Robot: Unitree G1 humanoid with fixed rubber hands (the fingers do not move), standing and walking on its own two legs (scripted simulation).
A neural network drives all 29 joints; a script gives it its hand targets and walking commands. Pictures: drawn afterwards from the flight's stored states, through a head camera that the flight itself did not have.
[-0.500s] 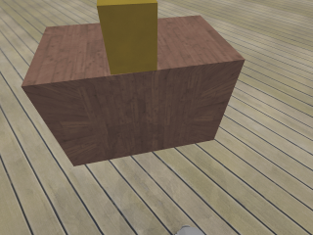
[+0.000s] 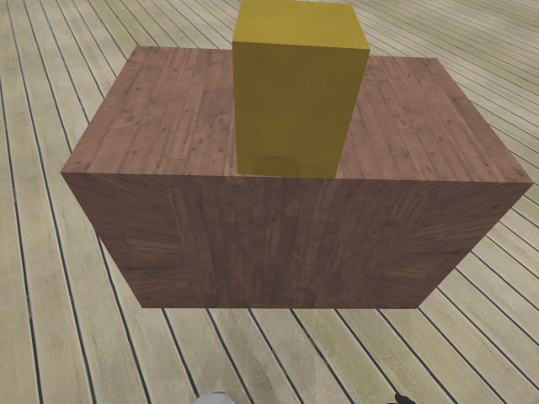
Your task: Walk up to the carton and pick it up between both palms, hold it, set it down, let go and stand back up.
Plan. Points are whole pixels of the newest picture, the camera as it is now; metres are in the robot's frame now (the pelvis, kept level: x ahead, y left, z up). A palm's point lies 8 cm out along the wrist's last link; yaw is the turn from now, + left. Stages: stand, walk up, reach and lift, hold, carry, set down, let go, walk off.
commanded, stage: walk up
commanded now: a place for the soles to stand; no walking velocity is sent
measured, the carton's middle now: (291, 93) +0.69 -0.01 +0.11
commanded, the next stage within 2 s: none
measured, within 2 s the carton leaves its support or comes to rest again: neither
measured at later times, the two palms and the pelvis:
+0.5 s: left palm (156, 344) +0.24 +0.21 -0.12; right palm out of the picture +0.14 -0.26 -0.14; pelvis +0.16 -0.02 +0.00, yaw -1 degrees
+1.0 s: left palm (124, 358) +0.21 +0.25 -0.12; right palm (424, 373) +0.21 -0.25 -0.12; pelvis +0.17 +0.00 +0.01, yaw +0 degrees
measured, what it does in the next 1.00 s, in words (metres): walks ahead: left foot, then right foot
